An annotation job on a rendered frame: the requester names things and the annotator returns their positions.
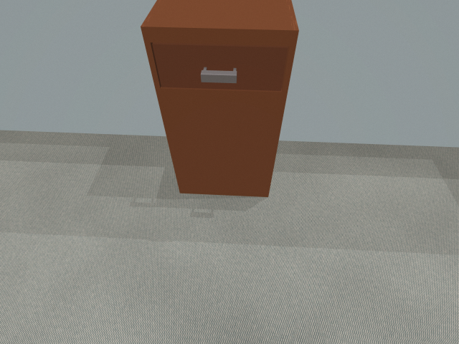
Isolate drawer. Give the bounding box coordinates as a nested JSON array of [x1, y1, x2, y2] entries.
[[152, 42, 288, 91]]

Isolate cabinet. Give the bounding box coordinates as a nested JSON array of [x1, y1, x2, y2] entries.
[[141, 0, 299, 197]]

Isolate handle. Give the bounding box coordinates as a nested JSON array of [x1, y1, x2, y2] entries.
[[201, 67, 237, 83]]

